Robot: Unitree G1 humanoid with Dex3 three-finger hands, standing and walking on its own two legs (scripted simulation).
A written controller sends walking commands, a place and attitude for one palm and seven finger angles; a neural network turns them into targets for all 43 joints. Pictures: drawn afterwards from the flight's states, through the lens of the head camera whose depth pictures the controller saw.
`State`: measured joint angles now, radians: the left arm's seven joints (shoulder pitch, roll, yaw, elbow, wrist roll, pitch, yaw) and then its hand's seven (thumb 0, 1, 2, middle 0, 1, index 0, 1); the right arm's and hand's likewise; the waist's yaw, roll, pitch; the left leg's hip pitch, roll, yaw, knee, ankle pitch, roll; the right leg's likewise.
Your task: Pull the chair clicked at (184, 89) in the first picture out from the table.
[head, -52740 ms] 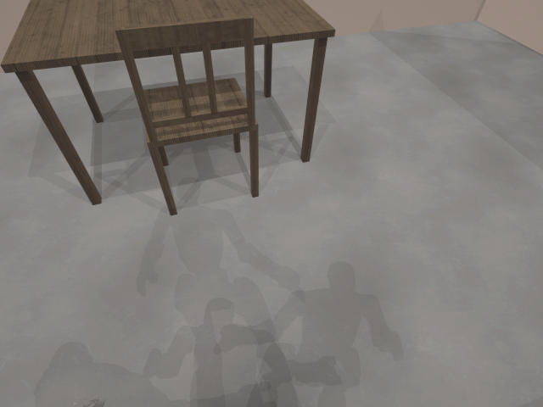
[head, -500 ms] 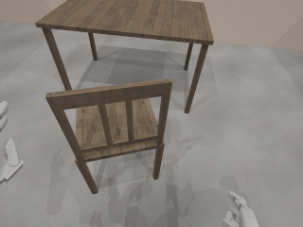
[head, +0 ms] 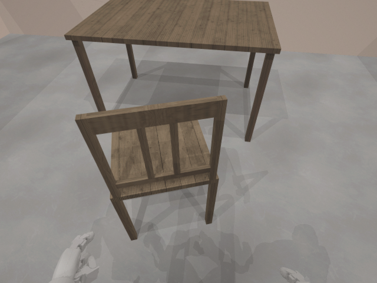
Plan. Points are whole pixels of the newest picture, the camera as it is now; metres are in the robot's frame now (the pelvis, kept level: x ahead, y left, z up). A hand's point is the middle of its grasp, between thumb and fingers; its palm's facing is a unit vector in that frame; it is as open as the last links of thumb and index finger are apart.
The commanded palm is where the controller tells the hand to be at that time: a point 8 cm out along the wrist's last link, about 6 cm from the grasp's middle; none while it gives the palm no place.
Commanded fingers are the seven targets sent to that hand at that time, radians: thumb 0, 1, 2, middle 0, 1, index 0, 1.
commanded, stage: let the arm hang, fingers relaxed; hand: left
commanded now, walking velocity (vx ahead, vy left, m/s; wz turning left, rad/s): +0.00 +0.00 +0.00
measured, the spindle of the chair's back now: (146, 154) +0.53 +0.18 -0.11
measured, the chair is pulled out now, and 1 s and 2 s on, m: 0.58 0.58 0.58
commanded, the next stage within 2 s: look to check the result in 0.92 s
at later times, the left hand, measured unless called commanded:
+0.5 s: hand out of the picture -0.07 +0.16 -0.16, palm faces +0.02 -0.98 -0.21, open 7.3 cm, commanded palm none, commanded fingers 0.00 0.90 0.90 -0.20 -0.30 -0.20 -0.30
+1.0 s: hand out of the picture -0.01 +0.13 -0.17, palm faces +0.04 -0.98 -0.18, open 7.4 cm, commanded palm none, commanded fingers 0.00 0.90 0.90 -0.20 -0.30 -0.20 -0.30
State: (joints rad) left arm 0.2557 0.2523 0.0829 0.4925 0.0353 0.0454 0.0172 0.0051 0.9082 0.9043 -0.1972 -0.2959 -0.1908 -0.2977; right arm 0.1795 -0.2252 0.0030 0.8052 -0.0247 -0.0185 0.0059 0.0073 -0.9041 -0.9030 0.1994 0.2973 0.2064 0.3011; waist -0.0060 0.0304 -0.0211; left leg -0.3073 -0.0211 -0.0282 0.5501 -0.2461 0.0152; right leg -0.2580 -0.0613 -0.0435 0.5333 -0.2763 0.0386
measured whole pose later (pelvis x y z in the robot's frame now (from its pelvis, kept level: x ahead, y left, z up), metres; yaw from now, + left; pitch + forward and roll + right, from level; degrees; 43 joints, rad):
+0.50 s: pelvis -0.01 -0.02 +0.00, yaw +0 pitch -1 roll -1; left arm 0.40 0.17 -0.02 1.10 0.01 0.03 0.02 0.00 0.92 0.90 -0.20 -0.30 -0.19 -0.30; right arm 0.38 -0.15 0.00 1.06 -0.02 0.02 -0.02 0.00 -0.91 -0.90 0.20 0.30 0.20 0.30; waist 0.01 0.02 0.05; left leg -0.27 0.01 -0.05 0.49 -0.21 -0.01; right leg -0.22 -0.03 -0.06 0.48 -0.24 0.00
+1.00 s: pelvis -0.01 -0.03 +0.00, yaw +1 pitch -1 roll +0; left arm 0.31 0.14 0.00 1.04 0.01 0.01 0.03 0.01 0.92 0.90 -0.20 -0.30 -0.19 -0.30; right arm 0.34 -0.12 -0.01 1.05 -0.02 0.01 -0.03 0.00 -0.91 -0.90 0.20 0.30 0.20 0.30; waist 0.00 0.01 0.05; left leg -0.26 0.03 -0.06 0.48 -0.20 -0.03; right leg -0.21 -0.01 -0.08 0.48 -0.25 -0.01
